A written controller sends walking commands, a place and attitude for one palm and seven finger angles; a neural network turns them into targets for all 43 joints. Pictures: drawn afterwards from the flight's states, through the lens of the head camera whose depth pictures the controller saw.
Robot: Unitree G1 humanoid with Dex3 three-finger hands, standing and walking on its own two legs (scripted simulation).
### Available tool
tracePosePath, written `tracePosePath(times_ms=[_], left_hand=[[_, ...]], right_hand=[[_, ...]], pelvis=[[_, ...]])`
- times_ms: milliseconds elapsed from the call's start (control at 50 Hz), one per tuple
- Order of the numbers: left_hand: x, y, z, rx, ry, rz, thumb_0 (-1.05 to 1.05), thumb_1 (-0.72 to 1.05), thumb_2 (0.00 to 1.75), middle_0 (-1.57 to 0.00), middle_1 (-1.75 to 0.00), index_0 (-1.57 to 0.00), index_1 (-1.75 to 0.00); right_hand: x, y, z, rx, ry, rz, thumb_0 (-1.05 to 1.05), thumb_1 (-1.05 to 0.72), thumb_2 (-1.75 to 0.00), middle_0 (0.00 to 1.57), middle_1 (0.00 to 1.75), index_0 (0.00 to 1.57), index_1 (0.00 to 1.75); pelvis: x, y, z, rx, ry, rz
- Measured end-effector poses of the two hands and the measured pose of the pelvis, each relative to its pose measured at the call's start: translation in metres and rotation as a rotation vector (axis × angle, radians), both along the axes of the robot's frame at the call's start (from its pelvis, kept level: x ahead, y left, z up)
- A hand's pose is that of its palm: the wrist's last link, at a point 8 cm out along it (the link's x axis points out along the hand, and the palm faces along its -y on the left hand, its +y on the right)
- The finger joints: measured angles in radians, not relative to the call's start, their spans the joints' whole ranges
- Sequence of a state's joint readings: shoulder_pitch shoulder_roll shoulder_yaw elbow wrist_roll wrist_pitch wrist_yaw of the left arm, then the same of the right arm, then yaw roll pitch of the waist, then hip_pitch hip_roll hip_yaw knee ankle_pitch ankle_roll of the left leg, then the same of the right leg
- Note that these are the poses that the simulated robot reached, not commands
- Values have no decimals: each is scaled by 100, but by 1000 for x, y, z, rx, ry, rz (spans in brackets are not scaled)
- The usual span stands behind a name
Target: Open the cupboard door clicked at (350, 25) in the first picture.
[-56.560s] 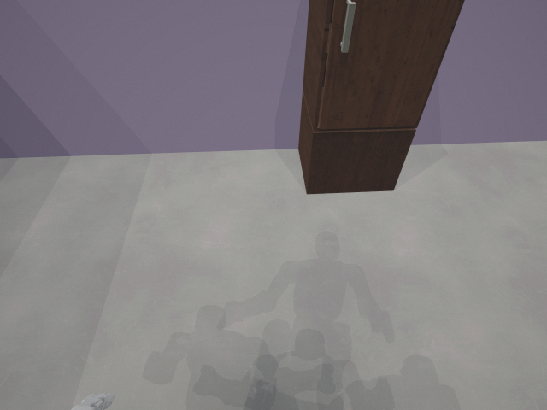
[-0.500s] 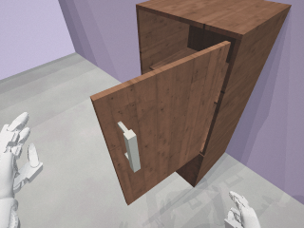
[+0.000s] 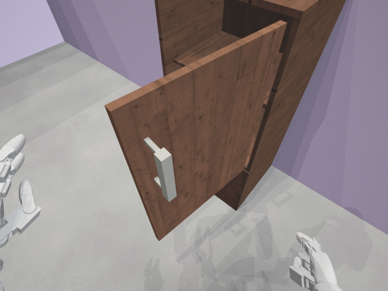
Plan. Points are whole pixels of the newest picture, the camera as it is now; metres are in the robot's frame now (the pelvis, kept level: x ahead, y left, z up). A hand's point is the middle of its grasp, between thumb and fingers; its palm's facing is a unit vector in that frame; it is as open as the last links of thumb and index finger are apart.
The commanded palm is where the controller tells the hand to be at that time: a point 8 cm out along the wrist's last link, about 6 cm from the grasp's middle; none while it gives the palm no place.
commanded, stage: step back with the hand held close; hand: left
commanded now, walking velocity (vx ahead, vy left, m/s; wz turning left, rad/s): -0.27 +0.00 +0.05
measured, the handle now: (160, 170) +0.32 +0.09 +0.08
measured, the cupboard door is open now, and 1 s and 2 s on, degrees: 82 82 82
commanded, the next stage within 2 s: stop stepping back and stand still in 0.72 s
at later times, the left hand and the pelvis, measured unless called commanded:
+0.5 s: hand out of the picture +0.09 +0.28 +0.15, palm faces +0.46 -0.77 -0.44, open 7.4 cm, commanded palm +0.02 +0.32 +0.18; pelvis -0.11 +0.01 -0.02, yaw +3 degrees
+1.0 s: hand out of the picture -0.02 +0.24 +0.17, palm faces +0.33 -0.78 -0.54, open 7.4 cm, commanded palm -0.06 +0.28 +0.18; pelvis -0.22 -0.02 -0.01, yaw -4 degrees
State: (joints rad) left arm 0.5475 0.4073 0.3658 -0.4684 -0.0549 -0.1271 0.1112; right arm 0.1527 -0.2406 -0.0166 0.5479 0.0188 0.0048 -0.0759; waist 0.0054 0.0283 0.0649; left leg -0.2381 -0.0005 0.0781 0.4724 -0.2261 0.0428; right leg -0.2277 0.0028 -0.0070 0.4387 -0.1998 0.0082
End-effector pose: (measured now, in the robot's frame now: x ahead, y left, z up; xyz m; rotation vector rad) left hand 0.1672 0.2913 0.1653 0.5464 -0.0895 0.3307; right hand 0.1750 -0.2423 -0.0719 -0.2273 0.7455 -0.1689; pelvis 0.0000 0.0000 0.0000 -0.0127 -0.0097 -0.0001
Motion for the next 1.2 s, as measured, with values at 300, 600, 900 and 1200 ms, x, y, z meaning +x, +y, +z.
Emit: tracePosePath(times_ms=[300, 600, 900, 1200], left_hand=[[-79, 15, 9, 72, -148, 80, 1, 89, 90, -21, -30, -21, -30], [-142, 38, 27, 88, -261, 61, 1, 89, 90, -21, -30, -21, -30], [-199, -27, 17, 55, -172, -130, 1, 89, 90, -21, -30, -21, -30], [-244, -4, 4, -41, -200, -9, 1, 89, 90, -21, -30, -21, -30]], right_hand=[[-66, 15, -17, 16, -31, 43, 1, -91, -90, 20, 30, 20, 29], [-149, 34, -6, -22, 13, 45, 1, -91, -90, 20, 30, 20, 29], [-221, 6, -17, 23, 5, 51, 1, -90, -90, 20, 30, 21, 30], [-309, -20, -3, -35, -64, -74, 1, -91, -90, 20, 30, 20, 29]], pelvis=[[-61, 2, -18, -3, -26, 28], [-126, 14, -8, -59, 1, 42], [-219, -16, -12, -15, 61, -46], [-263, -6, -11, 24, -41, -46]])
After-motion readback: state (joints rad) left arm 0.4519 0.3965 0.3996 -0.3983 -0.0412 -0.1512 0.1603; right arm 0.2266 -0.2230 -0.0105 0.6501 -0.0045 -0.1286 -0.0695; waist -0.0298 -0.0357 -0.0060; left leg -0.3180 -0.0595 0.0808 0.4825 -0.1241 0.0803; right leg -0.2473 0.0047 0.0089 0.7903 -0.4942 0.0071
